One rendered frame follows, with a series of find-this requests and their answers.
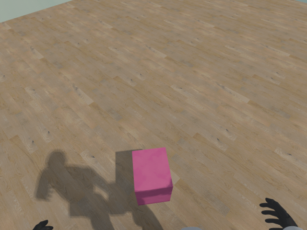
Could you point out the right robot hand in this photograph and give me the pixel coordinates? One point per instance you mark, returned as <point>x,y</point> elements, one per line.
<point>284,219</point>

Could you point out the carton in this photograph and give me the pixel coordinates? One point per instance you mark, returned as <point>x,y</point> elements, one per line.
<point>152,177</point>

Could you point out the left robot hand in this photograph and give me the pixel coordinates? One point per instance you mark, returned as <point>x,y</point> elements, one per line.
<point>42,226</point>

